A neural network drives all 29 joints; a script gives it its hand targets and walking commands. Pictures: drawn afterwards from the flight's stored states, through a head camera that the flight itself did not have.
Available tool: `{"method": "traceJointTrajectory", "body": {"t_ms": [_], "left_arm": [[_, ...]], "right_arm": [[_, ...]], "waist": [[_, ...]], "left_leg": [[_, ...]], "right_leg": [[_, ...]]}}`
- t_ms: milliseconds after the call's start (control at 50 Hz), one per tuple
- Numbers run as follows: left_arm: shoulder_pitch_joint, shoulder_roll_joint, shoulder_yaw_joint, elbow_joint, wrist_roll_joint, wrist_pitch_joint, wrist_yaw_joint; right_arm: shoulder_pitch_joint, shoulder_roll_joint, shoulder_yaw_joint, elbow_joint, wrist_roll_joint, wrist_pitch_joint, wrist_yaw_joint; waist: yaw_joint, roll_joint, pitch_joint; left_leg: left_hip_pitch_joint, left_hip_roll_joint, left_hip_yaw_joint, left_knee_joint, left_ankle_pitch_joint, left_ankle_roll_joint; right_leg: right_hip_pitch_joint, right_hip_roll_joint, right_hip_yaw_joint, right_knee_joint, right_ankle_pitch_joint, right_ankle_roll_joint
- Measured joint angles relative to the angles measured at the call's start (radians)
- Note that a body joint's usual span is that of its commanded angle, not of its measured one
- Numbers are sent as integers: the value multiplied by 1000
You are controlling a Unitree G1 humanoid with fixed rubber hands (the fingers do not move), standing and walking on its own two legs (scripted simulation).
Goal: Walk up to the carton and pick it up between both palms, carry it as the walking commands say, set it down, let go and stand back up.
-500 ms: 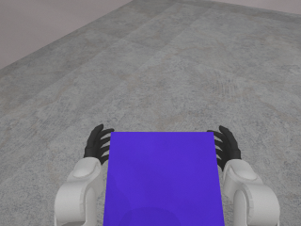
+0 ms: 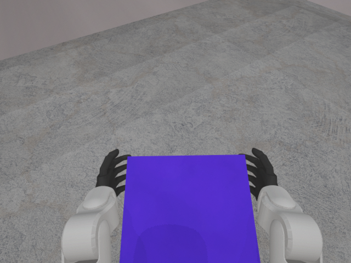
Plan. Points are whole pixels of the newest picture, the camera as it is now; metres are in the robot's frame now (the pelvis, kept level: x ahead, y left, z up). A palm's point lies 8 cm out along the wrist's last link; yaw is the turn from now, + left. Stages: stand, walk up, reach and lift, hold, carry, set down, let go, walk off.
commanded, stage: carry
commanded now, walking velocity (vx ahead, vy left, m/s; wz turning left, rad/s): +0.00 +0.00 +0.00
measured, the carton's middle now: (185, 216) +0.23 +0.00 +0.00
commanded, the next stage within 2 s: none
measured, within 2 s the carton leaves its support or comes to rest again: neither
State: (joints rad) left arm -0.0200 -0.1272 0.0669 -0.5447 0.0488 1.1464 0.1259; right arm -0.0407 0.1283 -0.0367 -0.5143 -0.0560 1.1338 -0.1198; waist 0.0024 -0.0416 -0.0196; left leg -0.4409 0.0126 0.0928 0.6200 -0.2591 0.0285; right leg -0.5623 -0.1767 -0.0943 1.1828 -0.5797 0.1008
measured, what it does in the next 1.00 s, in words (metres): walks backwards: right foot, then left foot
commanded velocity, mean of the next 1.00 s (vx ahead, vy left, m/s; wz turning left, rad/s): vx -0.10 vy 0.00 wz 0.25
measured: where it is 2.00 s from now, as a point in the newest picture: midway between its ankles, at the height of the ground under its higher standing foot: outside the picture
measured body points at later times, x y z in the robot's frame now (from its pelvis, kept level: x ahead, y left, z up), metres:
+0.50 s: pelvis -0.03 +0.06 +0.01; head -0.05 +0.06 +0.46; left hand +0.22 +0.23 +0.11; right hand +0.24 -0.07 +0.11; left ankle -0.01 +0.17 -0.72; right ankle -0.01 -0.04 -0.72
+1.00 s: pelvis -0.09 +0.06 +0.00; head -0.08 +0.06 +0.45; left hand +0.13 +0.26 +0.09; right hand +0.19 -0.03 +0.08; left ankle -0.09 +0.17 -0.68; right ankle -0.01 -0.04 -0.72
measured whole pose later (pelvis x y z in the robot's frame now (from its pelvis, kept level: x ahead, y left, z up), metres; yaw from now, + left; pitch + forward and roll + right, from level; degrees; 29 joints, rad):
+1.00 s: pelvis -0.09 +0.06 +0.00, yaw +13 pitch +3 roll +0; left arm -0.03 -0.13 0.05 -0.51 0.06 1.14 0.12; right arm -0.02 0.13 -0.06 -0.52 -0.05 1.15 -0.13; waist -0.02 0.02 -0.04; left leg -0.57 0.00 0.06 0.99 -0.47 -0.01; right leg -0.44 -0.12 -0.19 0.65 -0.25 -0.01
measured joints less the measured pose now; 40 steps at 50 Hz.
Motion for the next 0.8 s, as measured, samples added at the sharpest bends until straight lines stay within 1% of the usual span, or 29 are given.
{"method": "traceJointTrajectory", "body": {"t_ms": [40,100,180,220,240,260,280,320,360,400,420,460,520,620,680,740,800], "left_arm": [[1,0,-6,-10,0,-7,2],[2,0,-9,-16,0,-14,1],[-4,0,-9,0,3,-9,-3],[-9,0,-8,17,5,-4,-7],[-10,-1,-10,32,6,-4,-8],[-13,-1,-10,49,7,-3,-9],[-18,0,-10,62,7,1,-11],[-23,0,-10,76,10,6,-15],[-22,-1,-9,81,14,9,-16],[-20,-1,-8,79,18,12,-16],[-20,0,-8,80,19,13,-17],[-18,0,-5,84,20,17,-16],[-14,0,-2,78,20,24,-11],[-20,0,-2,88,18,34,-5],[-25,0,-5,90,16,36,-4],[-25,0,-9,82,14,31,-2],[-20,0,-12,65,11,20,-1]], "right_arm": [[9,0,0,-12,0,-13,3],[15,0,2,-23,-3,-20,5],[13,-1,1,-20,-12,-8,6],[11,-1,-1,-13,-18,3,5],[10,-1,-4,-6,-20,10,4],[12,-2,-7,1,-22,17,3],[12,-1,-10,5,-24,24,2],[11,-1,-13,9,-25,34,-2],[7,-2,-14,17,-22,39,-3],[2,-2,-15,24,-18,41,-4],[0,-2,-15,26,-17,43,-5],[-5,-1,-16,38,-14,47,-6],[-10,-1,-17,49,-8,46,-6],[-9,-1,-22,62,-7,47,-3],[-4,-1,-25,56,-8,46,-2],[2,-1,-26,45,-6,39,-1],[7,-1,-23,29,-4,27,-1]], "waist": [[1,0,-4],[-1,9,-24],[-4,35,-63],[-1,47,-83],[1,65,-88],[0,81,-91],[-2,86,-93],[-9,82,-99],[-13,76,-106],[-18,72,-111],[-22,72,-113],[-20,58,-104],[-6,46,-99],[4,28,-110],[-2,21,-110],[-15,21,-98],[-22,34,-76]], "left_leg": [[2,-20,-6,-26,21,14],[9,-46,-8,-59,44,35],[21,-69,0,-90,64,50],[24,-80,7,-91,66,54],[26,-75,7,-87,65,54],[31,-68,4,-83,60,41],[31,-62,3,-66,27,21],[19,-45,-5,12,-51,-13],[28,-17,-18,40,-70,-33],[74,17,-27,-37,-32,-51],[96,33,-24,-83,9,-55],[105,22,-11,-102,41,-39],[110,11,1,-113,40,-13],[111,-5,12,-137,56,5],[93,-19,12,-127,59,16],[62,-31,1,-99,59,24],[28,-36,-20,-67,62,23]], "right_leg": [[-17,45,-9,-1,53,-13],[3,97,-23,-104,71,-36],[100,140,-25,-355,94,-65],[181,147,-27,-535,175,-77],[200,152,-32,-580,250,-103],[212,158,-39,-595,280,-128],[221,158,-44,-604,290,-144],[235,151,-55,-623,294,-156],[243,145,-61,-641,303,-151],[242,139,-67,-644,308,-140],[239,136,-73,-638,306,-135],[242,118,-71,-638,310,-122],[248,108,-62,-657,329,-106],[245,94,-51,-679,352,-88],[222,79,-47,-651,342,-72],[190,80,-27,-595,300,-50],[171,95,-13,-567,295,-53]]}}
